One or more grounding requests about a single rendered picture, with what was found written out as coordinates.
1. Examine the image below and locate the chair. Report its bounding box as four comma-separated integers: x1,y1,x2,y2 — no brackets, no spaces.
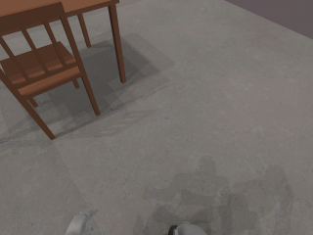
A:
0,0,100,140

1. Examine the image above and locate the table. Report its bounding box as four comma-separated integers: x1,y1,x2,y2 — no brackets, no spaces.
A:
0,0,126,84

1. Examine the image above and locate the right robot thigh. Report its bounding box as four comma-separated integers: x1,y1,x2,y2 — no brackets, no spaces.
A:
173,223,207,235

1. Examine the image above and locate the left robot hand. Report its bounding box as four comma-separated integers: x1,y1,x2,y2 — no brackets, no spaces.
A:
66,208,101,235

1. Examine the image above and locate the right robot shin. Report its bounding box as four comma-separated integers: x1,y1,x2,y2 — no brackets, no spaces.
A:
177,221,191,227

